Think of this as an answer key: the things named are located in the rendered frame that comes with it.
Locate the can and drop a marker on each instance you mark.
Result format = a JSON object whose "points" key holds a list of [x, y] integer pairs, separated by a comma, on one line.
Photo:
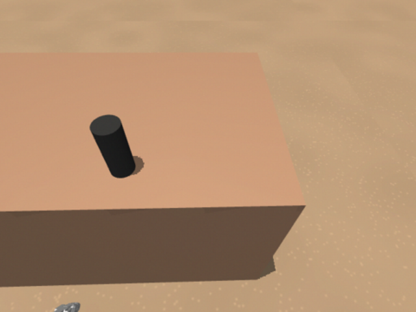
{"points": [[111, 140]]}

